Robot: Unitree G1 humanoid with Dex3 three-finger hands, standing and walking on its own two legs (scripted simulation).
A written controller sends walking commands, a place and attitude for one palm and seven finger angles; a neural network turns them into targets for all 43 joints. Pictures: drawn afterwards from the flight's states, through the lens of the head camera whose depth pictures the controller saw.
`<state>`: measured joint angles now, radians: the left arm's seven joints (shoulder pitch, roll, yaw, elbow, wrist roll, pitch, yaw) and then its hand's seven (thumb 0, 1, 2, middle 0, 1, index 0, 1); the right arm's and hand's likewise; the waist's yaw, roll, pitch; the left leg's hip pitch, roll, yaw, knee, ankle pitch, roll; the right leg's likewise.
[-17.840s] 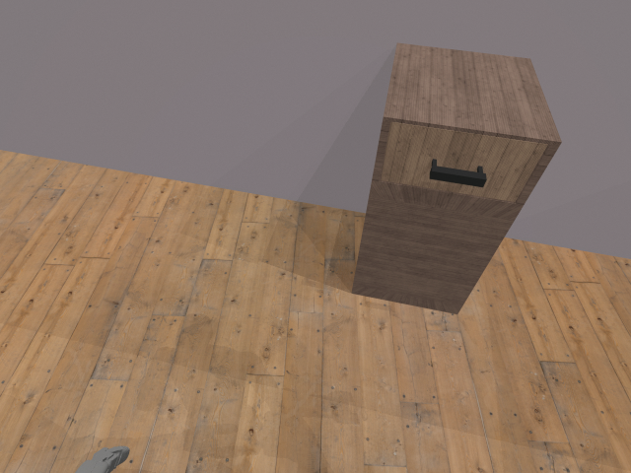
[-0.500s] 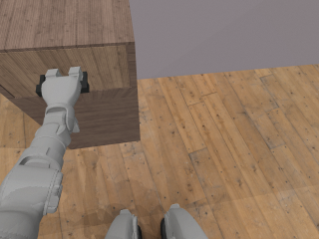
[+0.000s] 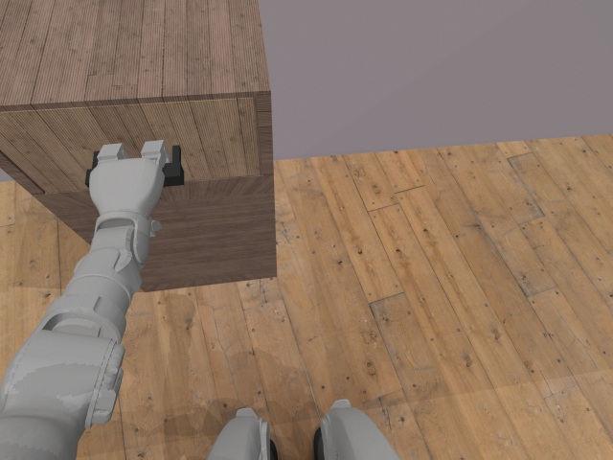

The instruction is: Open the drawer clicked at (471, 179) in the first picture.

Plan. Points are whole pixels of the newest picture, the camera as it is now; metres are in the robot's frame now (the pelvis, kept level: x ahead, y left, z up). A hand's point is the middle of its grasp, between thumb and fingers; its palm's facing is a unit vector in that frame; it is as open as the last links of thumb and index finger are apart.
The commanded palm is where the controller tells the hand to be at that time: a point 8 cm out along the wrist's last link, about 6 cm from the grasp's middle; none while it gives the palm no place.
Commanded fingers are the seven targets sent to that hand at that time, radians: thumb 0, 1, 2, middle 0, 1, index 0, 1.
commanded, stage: close the thumb around the handle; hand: left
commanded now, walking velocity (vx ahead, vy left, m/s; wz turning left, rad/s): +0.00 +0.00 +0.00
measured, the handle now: (137, 165) +0.53 +0.22 -0.02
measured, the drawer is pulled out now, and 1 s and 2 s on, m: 0.00 0.03 0.16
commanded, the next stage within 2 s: pull the drawer open in 0.34 s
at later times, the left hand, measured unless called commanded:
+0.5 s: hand (144, 205) +0.47 +0.21 -0.04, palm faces -0.06 -0.04 -1.00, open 6.1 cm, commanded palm +0.45 +0.20 +0.01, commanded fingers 0.00 0.90 0.90 -0.40 -1.35 -0.40 -1.35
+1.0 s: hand (143, 228) +0.44 +0.21 -0.04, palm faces -0.06 -0.08 -1.00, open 6.2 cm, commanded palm +0.40 +0.20 +0.01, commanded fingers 0.00 0.90 0.90 -0.40 -1.35 -0.40 -1.35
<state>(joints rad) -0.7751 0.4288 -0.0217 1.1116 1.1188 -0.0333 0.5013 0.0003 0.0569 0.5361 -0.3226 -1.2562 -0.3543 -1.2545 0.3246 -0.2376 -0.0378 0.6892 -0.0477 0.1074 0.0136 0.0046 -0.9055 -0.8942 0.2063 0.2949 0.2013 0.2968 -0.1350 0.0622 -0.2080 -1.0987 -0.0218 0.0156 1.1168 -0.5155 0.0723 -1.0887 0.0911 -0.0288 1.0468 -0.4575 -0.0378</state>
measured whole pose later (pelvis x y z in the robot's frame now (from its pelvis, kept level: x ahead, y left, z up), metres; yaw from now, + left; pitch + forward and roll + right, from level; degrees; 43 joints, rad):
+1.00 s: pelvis +0.03 +0.01 +0.02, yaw -1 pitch +26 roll -3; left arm -0.49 0.34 -0.05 0.87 1.11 -0.02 0.54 0.01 0.71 0.76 -0.25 -1.35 -0.33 -1.26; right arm 0.29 -0.23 -0.06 0.65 -0.04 0.15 0.03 0.01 -0.91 -0.89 0.21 0.29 0.20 0.30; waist -0.08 0.05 -0.22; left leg -0.94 -0.02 0.04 1.02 -0.52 0.08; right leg -0.95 0.10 0.01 0.96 -0.46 -0.03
